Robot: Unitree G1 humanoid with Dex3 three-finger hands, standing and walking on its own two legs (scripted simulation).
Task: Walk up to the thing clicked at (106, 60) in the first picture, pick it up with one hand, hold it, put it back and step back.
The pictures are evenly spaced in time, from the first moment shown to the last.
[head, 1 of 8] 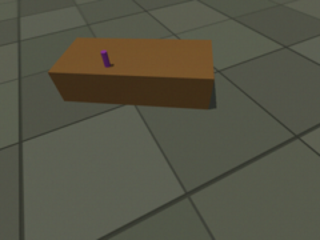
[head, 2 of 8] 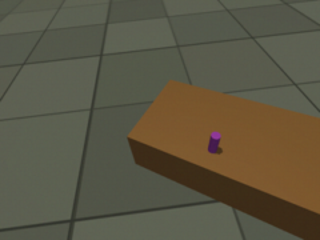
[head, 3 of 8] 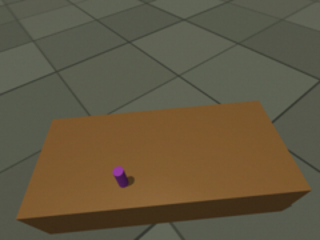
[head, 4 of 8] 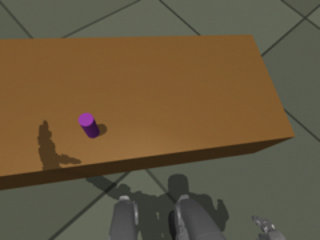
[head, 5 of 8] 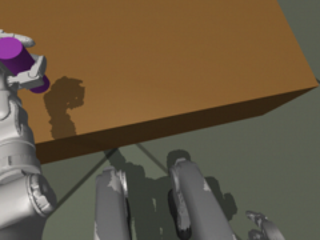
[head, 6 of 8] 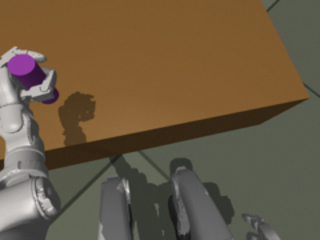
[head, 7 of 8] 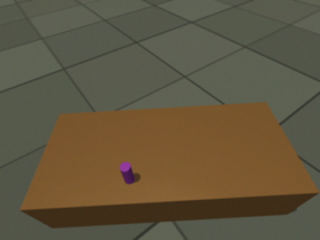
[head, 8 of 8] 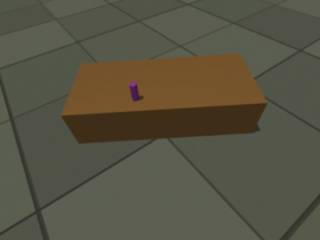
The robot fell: no
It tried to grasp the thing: yes
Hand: left
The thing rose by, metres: 0.38
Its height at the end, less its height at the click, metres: +0.00
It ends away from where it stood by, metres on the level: 0.01
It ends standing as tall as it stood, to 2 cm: yes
